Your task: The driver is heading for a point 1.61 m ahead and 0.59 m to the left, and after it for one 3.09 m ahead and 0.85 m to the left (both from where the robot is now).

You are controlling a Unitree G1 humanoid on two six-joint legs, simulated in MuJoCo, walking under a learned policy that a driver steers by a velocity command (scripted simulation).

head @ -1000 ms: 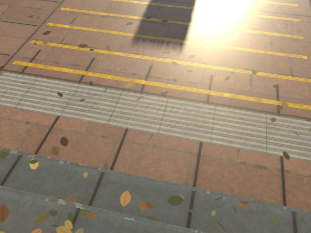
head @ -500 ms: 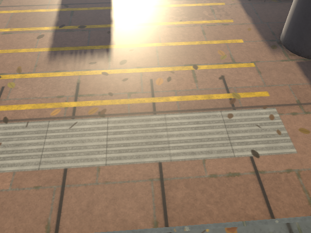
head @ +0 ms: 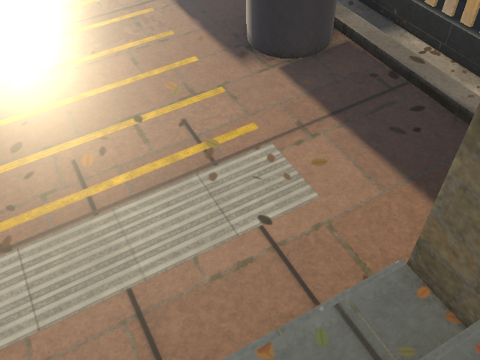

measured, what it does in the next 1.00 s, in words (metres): goes down, turning left: left foot, then right foot 0.14 m lower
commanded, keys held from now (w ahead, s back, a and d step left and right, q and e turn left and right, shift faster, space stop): q+shift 0.40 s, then w+q+shift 0.24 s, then w+shift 0.36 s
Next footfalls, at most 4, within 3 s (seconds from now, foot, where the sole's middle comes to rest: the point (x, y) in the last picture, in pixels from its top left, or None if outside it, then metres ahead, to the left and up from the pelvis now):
0.48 left None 0.02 0.18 -0.76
0.98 right None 0.41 0.18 -0.90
1.40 left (88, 349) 0.67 0.58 -1.04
1.80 right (129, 241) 1.10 0.51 -1.04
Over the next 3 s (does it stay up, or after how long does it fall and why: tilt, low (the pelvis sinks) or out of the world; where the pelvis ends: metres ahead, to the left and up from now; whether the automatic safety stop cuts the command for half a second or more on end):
stays up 1.26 0.59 -0.27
